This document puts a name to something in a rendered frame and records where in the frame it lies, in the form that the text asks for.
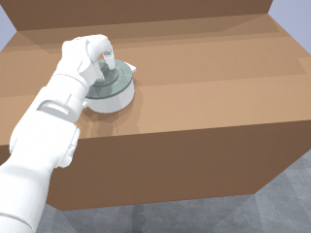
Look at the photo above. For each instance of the table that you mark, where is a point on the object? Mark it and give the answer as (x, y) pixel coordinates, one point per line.
(221, 104)

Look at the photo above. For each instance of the left robot hand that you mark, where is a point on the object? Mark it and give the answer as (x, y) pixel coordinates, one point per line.
(104, 46)

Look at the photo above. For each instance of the robot left upper arm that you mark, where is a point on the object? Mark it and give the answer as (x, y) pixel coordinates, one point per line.
(46, 142)

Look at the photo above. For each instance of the pot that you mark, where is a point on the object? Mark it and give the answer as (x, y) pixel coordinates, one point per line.
(112, 104)

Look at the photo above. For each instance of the knob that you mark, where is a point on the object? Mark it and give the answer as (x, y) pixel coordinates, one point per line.
(104, 68)

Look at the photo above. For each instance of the lid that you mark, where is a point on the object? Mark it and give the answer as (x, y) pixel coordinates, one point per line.
(116, 81)

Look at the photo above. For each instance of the left robot forearm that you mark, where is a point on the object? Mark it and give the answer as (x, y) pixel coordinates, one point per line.
(68, 87)

